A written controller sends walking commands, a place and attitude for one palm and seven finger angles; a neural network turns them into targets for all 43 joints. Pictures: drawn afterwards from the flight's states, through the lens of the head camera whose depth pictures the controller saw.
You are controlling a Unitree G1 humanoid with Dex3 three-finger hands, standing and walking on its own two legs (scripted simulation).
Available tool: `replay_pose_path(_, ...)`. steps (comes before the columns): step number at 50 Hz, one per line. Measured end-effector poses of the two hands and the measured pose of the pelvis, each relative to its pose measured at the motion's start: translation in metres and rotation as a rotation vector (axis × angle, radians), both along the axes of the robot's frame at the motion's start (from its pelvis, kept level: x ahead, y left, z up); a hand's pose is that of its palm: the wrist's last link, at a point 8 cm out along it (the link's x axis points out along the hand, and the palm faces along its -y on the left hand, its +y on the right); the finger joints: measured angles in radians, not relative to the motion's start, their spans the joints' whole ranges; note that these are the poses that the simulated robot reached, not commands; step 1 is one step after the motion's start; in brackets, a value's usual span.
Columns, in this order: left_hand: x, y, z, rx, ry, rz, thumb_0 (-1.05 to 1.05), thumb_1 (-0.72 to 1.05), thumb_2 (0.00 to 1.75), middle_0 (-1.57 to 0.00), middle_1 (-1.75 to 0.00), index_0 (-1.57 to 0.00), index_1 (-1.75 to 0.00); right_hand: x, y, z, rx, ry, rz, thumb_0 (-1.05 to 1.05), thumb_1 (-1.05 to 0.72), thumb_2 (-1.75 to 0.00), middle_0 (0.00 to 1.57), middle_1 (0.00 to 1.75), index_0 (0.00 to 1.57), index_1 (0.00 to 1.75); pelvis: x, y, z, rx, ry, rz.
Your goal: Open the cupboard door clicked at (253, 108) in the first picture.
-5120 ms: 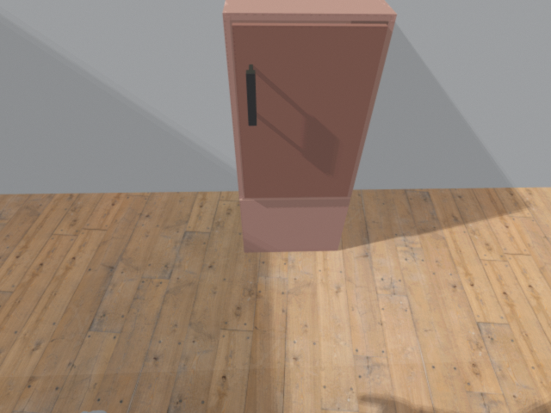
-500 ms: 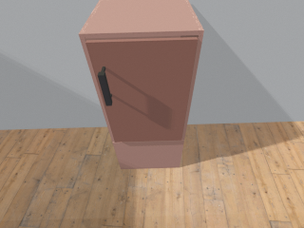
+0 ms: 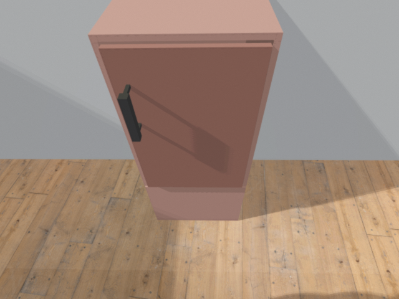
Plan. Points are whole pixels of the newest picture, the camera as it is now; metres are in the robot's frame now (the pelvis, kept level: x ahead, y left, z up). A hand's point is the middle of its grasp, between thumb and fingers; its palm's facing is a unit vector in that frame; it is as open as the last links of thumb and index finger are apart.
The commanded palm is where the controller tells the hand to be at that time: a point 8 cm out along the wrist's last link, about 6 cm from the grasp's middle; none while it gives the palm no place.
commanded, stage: come to a stop and stand still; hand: left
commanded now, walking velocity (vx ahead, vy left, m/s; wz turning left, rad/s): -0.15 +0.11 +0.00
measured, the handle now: (132, 114) +0.55 +0.21 +0.04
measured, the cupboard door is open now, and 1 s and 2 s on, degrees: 0 0 0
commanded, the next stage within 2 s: look again from close up in 1.26 s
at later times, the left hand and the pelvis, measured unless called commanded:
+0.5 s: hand out of the picture +0.03 +0.18 -0.16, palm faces +0.03 -0.98 -0.21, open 7.3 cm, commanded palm none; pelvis +0.02 +0.00 +0.02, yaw -1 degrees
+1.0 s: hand out of the picture +0.02 +0.22 -0.16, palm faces +0.00 -0.98 -0.19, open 7.4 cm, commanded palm none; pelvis +0.00 +0.04 +0.01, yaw -1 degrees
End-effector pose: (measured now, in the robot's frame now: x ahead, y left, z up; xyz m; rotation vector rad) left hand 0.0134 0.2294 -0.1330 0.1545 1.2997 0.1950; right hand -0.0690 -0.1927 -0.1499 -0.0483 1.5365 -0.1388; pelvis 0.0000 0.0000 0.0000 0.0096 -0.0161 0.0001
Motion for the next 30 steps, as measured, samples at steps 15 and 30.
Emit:
replay_pose_path(15,0.017,-0.001,0.002,-0.018,0.04,0.024,0.01,0.93,0.9,-0.2,-0.3,-0.2,-0.3,0.122,-0.029,0.018,-0.094,-0.215,0.078,0.02,-0.94,-0.9,0.19,0.3,0.19,0.3,0.018,0.005,0.011,0.003,-0.006,-0.006)
replay_pose_path(30,0.012,-0.003,0.01,-0.008,0.032,-0.035,0.01,0.92,0.9,-0.2,-0.3,-0.2,-0.3,0.144,-0.028,0.026,-0.077,-0.312,0.068,-0.01,-0.93,-0.9,0.2,0.3,0.2,0.3,0.015,0.005,0.017,-0.008,-0.002,-0.033)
